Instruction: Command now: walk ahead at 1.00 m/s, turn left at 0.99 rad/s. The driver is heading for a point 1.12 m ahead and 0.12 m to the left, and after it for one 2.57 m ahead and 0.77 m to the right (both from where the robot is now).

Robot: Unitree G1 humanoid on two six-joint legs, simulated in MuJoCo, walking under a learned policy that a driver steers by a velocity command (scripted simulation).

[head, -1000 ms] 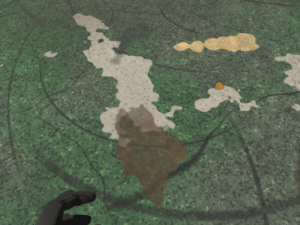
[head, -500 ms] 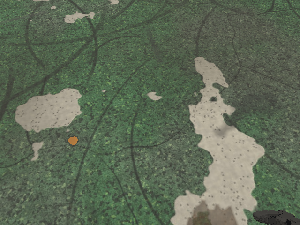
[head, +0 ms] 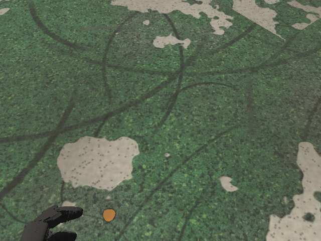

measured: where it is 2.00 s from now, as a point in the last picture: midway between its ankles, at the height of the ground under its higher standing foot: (85, 29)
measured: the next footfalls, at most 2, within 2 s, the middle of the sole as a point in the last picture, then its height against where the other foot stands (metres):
left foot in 0.42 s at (123, 228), level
right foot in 0.86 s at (97, 136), level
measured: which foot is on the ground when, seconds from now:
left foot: up 0.00-0.40, down 0.42-0.84, up 0.86-1.00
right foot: down 0.00-0.40, up 0.42-0.84, down 0.86-1.00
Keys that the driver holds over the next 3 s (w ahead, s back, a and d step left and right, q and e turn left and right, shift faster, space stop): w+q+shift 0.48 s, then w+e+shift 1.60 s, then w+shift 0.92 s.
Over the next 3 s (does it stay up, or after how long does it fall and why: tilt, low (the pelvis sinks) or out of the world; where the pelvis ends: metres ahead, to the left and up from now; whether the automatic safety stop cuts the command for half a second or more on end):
stays up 2.44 -0.34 -0.01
